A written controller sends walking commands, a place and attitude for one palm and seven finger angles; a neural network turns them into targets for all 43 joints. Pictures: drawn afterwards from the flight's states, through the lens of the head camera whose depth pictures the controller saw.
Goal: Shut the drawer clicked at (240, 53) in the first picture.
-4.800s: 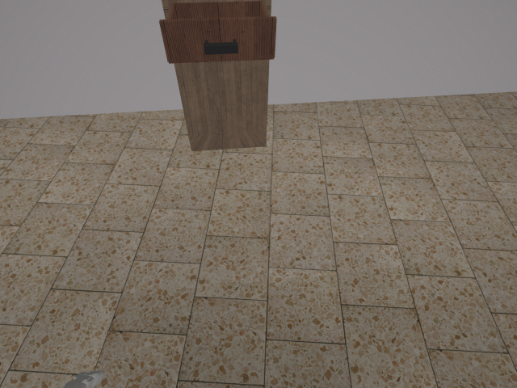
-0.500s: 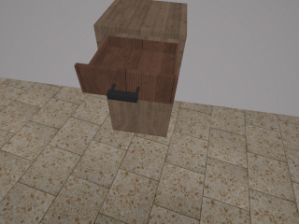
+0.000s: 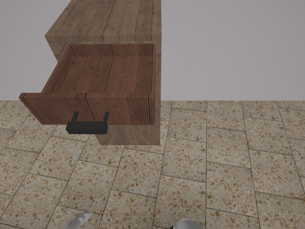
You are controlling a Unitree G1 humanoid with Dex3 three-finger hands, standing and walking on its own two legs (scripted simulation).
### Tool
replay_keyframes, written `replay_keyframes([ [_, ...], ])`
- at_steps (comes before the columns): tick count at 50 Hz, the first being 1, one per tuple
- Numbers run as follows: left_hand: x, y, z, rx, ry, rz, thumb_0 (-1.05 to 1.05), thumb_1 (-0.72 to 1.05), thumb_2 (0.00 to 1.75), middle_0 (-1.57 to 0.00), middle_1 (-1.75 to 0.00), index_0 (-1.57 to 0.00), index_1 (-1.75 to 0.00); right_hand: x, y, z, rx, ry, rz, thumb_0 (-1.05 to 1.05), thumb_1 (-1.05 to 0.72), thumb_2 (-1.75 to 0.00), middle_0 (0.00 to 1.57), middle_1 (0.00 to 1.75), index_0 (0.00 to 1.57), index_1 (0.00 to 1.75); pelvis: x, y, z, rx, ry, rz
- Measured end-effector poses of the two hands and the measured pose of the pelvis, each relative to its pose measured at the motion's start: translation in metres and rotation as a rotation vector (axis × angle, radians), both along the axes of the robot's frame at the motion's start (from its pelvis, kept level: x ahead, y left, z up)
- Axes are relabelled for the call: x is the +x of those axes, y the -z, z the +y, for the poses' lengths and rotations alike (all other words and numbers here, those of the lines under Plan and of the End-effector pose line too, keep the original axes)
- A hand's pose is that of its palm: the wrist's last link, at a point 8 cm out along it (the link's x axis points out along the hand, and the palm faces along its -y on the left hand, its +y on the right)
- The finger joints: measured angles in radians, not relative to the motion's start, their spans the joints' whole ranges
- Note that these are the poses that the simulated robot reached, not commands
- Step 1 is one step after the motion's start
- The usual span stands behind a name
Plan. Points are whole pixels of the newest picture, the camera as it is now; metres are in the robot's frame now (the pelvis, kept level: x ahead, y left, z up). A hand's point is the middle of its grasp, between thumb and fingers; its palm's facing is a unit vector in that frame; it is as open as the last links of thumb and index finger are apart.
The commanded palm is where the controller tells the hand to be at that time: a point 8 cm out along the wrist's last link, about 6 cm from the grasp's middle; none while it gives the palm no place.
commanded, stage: take the last steps up to it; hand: left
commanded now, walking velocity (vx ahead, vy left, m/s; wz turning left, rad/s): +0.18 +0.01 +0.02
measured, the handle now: (89, 121) +0.42 +0.21 +0.01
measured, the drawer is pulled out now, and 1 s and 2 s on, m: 0.30 0.30 0.30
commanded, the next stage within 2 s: come to a stop and stand still in 0.14 s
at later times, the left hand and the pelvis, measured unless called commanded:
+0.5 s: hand out of the picture +0.08 +0.17 -0.16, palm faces +0.08 -0.99 -0.14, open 7.3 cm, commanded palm none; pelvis +0.11 +0.01 +0.02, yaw -1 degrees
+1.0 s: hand out of the picture +0.12 +0.13 -0.14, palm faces +0.02 -0.97 -0.24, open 7.3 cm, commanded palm none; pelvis +0.06 -0.05 +0.02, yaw -1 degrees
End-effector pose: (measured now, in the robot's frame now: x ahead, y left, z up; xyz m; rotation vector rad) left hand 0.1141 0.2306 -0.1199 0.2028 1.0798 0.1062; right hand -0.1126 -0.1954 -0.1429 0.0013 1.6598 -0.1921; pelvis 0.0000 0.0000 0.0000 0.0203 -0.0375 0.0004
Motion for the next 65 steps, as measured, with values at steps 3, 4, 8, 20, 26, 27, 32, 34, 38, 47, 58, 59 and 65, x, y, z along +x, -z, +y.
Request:
replay_keyframes([
  [3, 0.004, -0.006, -0.009, -0.002, -0.024, 0.021, 0.0, 0.91, 0.9, -0.2, -0.3, -0.2, -0.3, 0.046, -0.002, -0.016, -0.015, -0.023, -0.069, 0.01, -0.91, -0.9, 0.2, 0.3, 0.2, 0.3, 0.016, -0.009, -0.006, -0.007, -0.007, -0.003],
  [4, 0.002, -0.008, -0.012, -0.002, -0.031, 0.038, 0.0, 0.91, 0.9, -0.2, -0.3, -0.2, -0.3, 0.064, -0.003, -0.021, -0.022, -0.033, -0.103, 0.01, -0.91, -0.9, 0.2, 0.3, 0.2, 0.3, 0.021, -0.012, -0.008, -0.009, -0.008, -0.001],
  [8, -0.003, -0.016, -0.009, 0.021, -0.075, 0.082, -0.01, 0.95, 0.9, -0.2, -0.3, -0.21, -0.3, 0.136, -0.011, -0.034, -0.044, -0.069, -0.244, 0.01, -0.92, -0.9, 0.19, 0.3, 0.2, 0.3, 0.041, -0.022, -0.012, -0.011, -0.009, 0.015],
  [20, -0.039, 0.009, -0.007, -0.058, -0.151, 0.315, 0.0, 0.92, 0.9, -0.2, -0.3, -0.2, -0.3, 0.272, -0.027, -0.026, -0.111, -0.179, -0.43, 0.01, -0.93, -0.9, 0.19, 0.3, 0.2, 0.3, 0.096, -0.02, 0.007, -0.054, 0.009, 0.01],
  [26, -0.042, 0.013, -0.009, -0.086, -0.154, 0.384, 0.01, 0.91, 0.9, -0.2, -0.3, -0.2, -0.3, 0.291, -0.033, -0.01, -0.114, -0.179, -0.422, 0.0, -0.93, -0.9, 0.19, 0.3, 0.2, 0.3, 0.105, -0.022, 0.011, -0.013, 0.024, 0.013],
  [27, -0.041, 0.013, -0.009, -0.082, -0.149, 0.389, 0.01, 0.91, 0.9, -0.2, -0.3, -0.2, -0.3, 0.292, -0.031, -0.01, -0.112, -0.173, -0.423, 0.0, -0.93, -0.9, 0.2, 0.3, 0.2, 0.3, 0.105, -0.022, 0.011, -0.006, 0.028, 0.015],
  [32, -0.03, 0.006, -0.002, -0.016, -0.129, 0.376, 0.01, 0.91, 0.9, -0.2, -0.3, -0.2, -0.3, 0.285, -0.022, -0.021, -0.102, -0.134, -0.422, 0.0, -0.93, -0.9, 0.2, 0.3, 0.2, 0.3, 0.094, -0.019, 0.001, 0.007, 0.042, 0.026],
  [34, -0.024, 0.002, -0.001, 0.02, -0.124, 0.347, 0.01, 0.91, 0.9, -0.2, -0.3, -0.2, -0.3, 0.279, -0.016, -0.031, -0.092, -0.126, -0.415, 0.0, -0.93, -0.9, 0.2, 0.3, 0.2, 0.3, 0.089, -0.017, -0.006, 0.01, 0.046, 0.027],
  [38, -0.017, -0.004, -0.007, 0.083, -0.107, 0.277, 0.01, 0.91, 0.9, -0.2, -0.3, -0.2, -0.3, 0.261, -0.001, -0.055, -0.066, -0.096, -0.401, 0.0, -0.92, -0.9, 0.2, 0.3, 0.2, 0.3, 0.08, -0.01, -0.026, 0.016, 0.045, 0.019],
  [47, -0.006, -0.015, -0.046, 0.051, -0.071, 0.194, 0.01, 0.91, 0.9, -0.2, -0.3, -0.2, -0.3, 0.208, -0.009, -0.085, -0.065, -0.077, -0.313, 0.01, -0.92, -0.9, 0.19, 0.3, 0.2, 0.3, 0.066, -0.022, -0.051, 0.017, 0.022, 0.016],
  [58, -0.031, -0.003, -0.063, -0.011, -0.106, 0.192, 0.0, 0.94, 0.9, -0.2, -0.3, -0.21, -0.3, 0.137, -0.018, -0.078, -0.057, -0.107, -0.202, 0.01, -0.91, -0.9, 0.19, 0.3, 0.2, 0.3, 0.041, -0.024, -0.063, -0.014, 0.009, 0.005],
  [59, -0.036, -0.003, -0.063, -0.012, -0.107, 0.202, 0.0, 0.94, 0.9, -0.2, -0.3, -0.2, -0.3, 0.131, -0.018, -0.077, -0.054, -0.104, -0.193, 0.01, -0.91, -0.9, 0.19, 0.3, 0.2, 0.3, 0.04, -0.025, -0.063, -0.014, 0.01, 0.005],
  [65, -0.072, -0.002, -0.064, -0.018, -0.117, 0.281, 0.0, 0.93, 0.9, -0.2, -0.3, -0.2, -0.3, 0.099, -0.019, -0.069, -0.04, -0.079, -0.148, 0.0, -0.91, -0.9, 0.19, 0.3, 0.2, 0.3, 0.033, -0.026, -0.06, -0.016, 0.016, 0.009],
])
